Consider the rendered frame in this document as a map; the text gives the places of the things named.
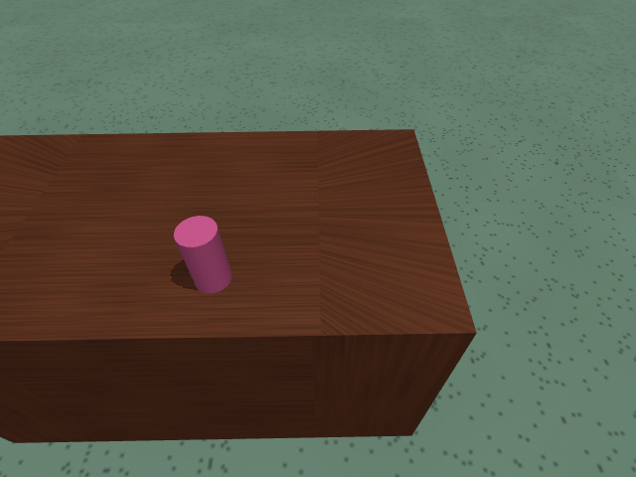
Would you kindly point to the can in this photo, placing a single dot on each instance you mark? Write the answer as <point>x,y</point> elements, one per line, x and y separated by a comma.
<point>199,241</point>

